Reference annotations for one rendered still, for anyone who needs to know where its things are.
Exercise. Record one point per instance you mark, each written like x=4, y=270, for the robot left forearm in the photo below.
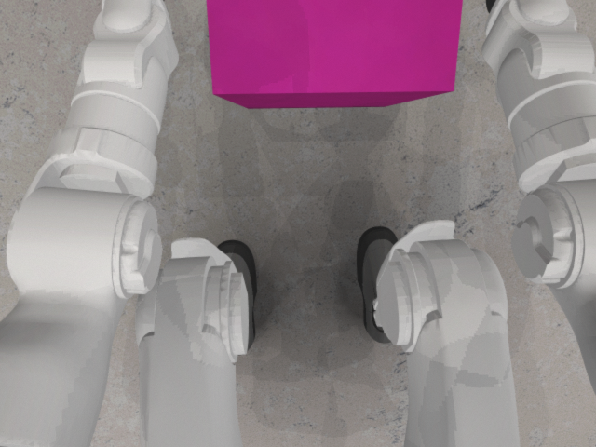
x=109, y=139

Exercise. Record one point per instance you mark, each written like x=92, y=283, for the left robot upper arm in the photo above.
x=76, y=256

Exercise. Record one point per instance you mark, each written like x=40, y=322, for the robot right foot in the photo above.
x=374, y=245

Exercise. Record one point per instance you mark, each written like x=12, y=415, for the carton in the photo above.
x=332, y=53

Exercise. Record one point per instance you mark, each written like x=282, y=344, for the robot left thigh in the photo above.
x=187, y=376

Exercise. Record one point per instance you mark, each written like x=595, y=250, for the right robot upper arm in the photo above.
x=554, y=242

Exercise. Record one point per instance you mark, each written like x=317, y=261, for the robot right forearm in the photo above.
x=545, y=80

